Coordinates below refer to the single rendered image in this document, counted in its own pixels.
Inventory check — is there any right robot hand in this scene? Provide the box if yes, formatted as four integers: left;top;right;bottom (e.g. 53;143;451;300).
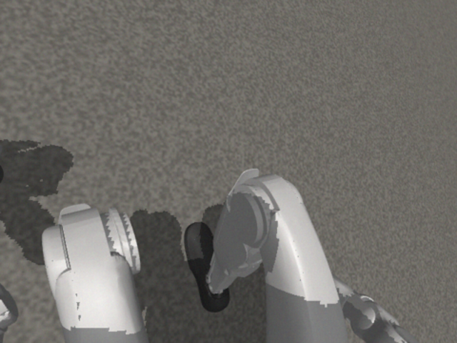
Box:
332;273;358;309

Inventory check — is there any right robot arm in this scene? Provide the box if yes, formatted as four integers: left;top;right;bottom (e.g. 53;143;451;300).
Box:
343;294;419;343

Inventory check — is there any left robot arm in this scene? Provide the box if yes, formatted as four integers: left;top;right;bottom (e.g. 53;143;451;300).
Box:
0;284;19;343

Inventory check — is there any right robot foot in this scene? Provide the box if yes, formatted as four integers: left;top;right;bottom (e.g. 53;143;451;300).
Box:
184;222;230;312

